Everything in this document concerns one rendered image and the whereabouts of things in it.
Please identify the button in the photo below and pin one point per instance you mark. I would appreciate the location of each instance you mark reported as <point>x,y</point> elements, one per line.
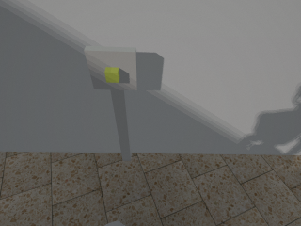
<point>112,74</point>

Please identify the panel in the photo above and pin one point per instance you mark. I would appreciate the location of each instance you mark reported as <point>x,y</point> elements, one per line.
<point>101,57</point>

